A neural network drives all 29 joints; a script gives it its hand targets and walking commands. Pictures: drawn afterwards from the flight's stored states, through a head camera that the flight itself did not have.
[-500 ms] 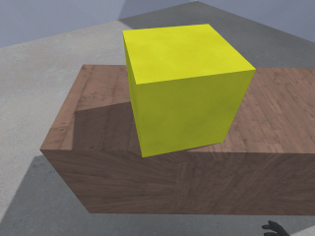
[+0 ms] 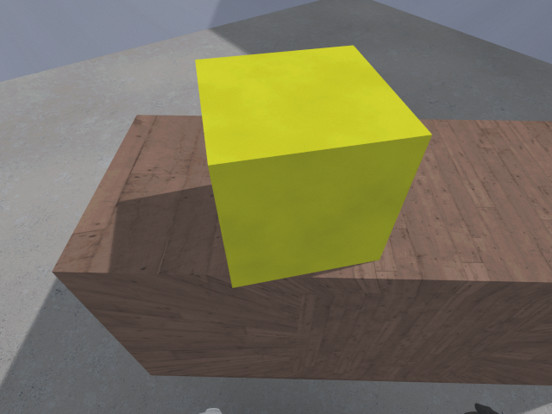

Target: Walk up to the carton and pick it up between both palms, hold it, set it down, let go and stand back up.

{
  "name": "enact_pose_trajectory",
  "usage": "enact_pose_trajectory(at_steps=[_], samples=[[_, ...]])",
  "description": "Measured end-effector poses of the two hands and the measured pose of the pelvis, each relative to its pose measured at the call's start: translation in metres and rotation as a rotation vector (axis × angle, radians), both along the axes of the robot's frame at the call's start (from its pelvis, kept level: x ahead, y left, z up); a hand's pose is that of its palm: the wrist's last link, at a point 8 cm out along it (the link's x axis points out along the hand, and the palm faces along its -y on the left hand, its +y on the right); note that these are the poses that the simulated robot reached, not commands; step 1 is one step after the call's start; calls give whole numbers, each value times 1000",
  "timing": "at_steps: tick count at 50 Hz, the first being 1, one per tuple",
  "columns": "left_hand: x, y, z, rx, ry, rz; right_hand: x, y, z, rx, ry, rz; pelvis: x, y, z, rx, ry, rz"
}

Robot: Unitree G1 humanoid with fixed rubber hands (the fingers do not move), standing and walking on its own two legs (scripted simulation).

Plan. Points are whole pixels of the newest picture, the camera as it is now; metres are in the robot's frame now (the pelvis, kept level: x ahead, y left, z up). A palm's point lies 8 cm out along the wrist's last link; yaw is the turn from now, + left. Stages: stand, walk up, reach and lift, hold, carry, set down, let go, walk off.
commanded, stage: walk up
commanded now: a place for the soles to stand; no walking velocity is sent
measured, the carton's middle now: (293, 166) +0.53 -0.04 +0.07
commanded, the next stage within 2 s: reach and lift in 1.50 s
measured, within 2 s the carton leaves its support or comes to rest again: neither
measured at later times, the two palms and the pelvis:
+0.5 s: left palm out of the picture +0.08 +0.33 -0.10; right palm out of the picture +0.13 -0.32 -0.08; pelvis +0.03 +0.00 -0.01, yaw -1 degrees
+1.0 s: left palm out of the picture +0.10 +0.33 -0.10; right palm out of the picture +0.14 -0.32 -0.08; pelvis +0.03 +0.01 -0.01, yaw -1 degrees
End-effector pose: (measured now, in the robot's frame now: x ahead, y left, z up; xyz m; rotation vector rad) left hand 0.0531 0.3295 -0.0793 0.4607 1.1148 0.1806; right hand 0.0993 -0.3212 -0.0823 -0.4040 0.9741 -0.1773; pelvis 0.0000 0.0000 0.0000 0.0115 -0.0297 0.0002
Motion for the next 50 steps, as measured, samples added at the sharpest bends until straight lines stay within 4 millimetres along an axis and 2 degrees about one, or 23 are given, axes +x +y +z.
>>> enact_pose_trajectory(at_steps=[5, 10, 16, 28, 33, 44, 50], samples=[[6, 5, -14, -22, -2, 5, 4, 5, 1, -26, -20, -3, 5, 8, -7, -8, -21, -2], [9, -4, -20, -27, -4, 10, 14, -4, 3, -30, -49, -2, 8, -1, -10, 0, -29, -4], [16, -4, -17, -23, 9, 11, 28, -3, 3, -28, -49, -6, 18, 0, -9, 1, -10, -6], [34, 2, -18, -22, 1, -2, 38, 2, 2, -29, -53, -14, 28, 6, -10, -7, -6, -17], [41, 6, -18, -24, -9, -5, 39, 6, 3, -30, -51, -11, 30, 10, -9, -8, -4, -17], [42, 9, -20, -29, -18, -8, 38, 10, 6, -36, -60, -13, 28, 15, -9, -10, -9, -20], [43, 5, -20, -28, -20, -13, 37, 6, 6, -36, -63, -19, 27, 11, -9, -9, -10, -25]])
